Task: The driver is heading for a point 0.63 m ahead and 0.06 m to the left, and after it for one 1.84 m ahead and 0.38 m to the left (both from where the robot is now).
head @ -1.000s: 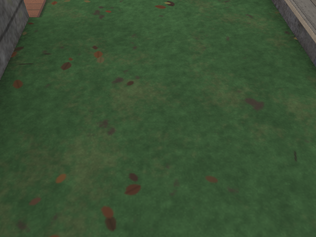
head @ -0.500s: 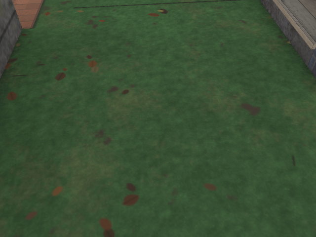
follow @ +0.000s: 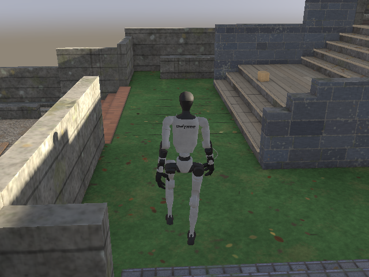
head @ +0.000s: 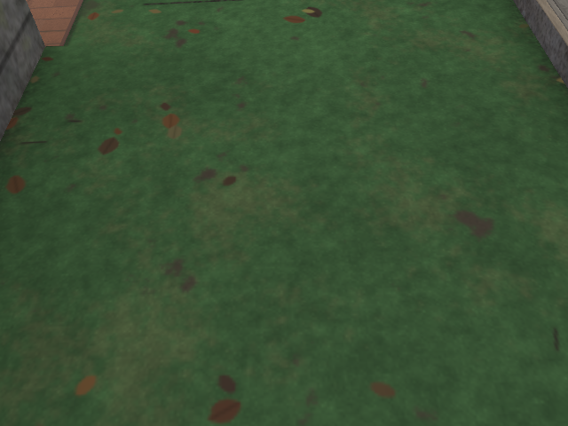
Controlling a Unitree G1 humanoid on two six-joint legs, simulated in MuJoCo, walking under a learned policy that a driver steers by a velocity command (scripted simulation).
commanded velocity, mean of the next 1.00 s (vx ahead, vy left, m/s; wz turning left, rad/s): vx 0.49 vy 0.00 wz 0.00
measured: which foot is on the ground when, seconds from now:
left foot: up 0.00-0.18, down 0.20-0.76, up 0.78-1.00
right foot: down 0.00-0.22, up 0.24-0.72, down 0.74-1.00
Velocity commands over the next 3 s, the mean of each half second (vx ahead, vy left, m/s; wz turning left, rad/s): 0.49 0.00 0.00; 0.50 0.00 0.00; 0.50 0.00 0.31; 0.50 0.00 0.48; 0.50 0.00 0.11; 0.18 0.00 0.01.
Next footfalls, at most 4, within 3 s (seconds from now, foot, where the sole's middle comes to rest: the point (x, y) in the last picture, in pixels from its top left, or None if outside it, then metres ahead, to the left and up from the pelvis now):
0.20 left None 0.29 0.08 -0.78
0.74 right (352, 382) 0.61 -0.08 -0.78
1.32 left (287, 280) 0.90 0.08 -0.78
1.88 right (306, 186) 1.26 0.03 -0.78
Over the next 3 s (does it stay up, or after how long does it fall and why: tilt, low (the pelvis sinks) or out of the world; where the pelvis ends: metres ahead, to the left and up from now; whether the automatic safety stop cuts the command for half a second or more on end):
stays up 1.46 0.27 -0.01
